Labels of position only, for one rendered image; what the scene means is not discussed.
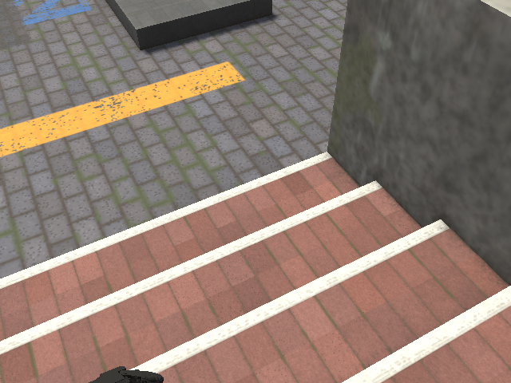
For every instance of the stairs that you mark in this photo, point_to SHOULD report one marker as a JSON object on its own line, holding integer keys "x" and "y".
{"x": 299, "y": 276}

